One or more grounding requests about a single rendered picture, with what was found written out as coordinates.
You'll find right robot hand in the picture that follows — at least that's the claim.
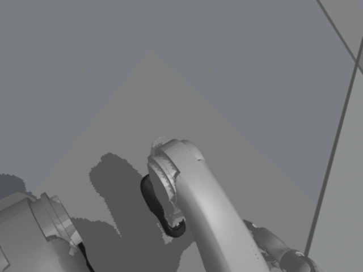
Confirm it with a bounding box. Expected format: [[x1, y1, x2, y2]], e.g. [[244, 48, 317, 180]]
[[243, 219, 291, 271]]

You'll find left robot foot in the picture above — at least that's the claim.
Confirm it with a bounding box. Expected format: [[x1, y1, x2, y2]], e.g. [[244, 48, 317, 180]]
[[78, 242, 94, 272]]

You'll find right robot foot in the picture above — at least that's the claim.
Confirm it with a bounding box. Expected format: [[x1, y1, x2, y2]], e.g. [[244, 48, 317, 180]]
[[140, 174, 185, 237]]

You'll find right robot arm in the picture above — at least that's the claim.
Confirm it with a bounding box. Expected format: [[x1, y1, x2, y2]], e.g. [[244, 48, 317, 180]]
[[279, 249, 322, 272]]

